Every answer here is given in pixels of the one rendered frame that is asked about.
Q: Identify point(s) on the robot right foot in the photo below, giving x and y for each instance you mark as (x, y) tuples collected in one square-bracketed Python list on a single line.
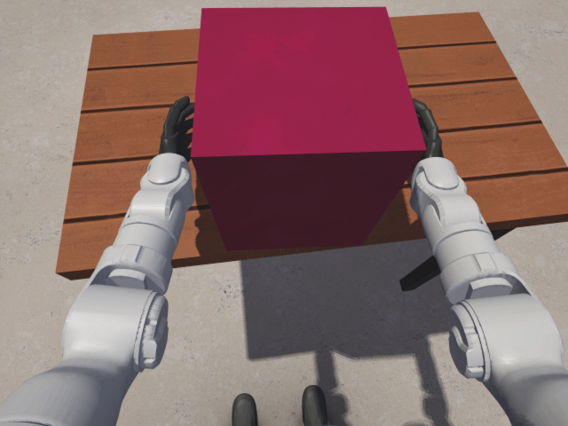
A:
[(314, 406)]

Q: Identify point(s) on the right robot upper arm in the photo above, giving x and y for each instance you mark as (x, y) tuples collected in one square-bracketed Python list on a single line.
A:
[(510, 345)]

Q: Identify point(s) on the left robot upper arm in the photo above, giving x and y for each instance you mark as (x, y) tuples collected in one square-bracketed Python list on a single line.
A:
[(113, 334)]

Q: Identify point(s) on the robot left foot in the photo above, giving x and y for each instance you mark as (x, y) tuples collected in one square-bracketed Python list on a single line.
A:
[(244, 411)]

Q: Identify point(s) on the left robot hand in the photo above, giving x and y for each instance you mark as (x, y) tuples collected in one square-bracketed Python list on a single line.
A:
[(174, 138)]

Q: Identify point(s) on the table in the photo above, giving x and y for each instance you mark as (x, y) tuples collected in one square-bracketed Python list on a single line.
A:
[(489, 129)]

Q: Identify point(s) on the carton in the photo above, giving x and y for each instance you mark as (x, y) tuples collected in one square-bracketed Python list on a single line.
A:
[(304, 127)]

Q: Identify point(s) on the right robot hand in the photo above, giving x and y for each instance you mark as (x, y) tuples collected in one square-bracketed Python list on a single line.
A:
[(429, 130)]

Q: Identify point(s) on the robot left forearm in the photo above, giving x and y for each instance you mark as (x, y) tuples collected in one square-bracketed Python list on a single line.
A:
[(149, 234)]

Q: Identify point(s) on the robot foot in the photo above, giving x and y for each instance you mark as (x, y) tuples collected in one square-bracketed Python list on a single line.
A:
[(314, 406), (244, 411)]

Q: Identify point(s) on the robot right forearm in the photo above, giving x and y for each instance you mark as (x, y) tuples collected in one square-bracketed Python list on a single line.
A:
[(470, 261)]

